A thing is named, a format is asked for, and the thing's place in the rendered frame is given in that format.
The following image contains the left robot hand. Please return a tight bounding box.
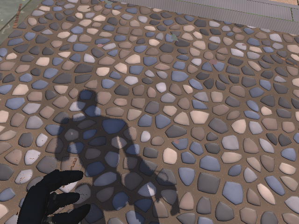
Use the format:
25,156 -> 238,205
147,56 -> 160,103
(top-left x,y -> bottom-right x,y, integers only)
17,169 -> 91,224

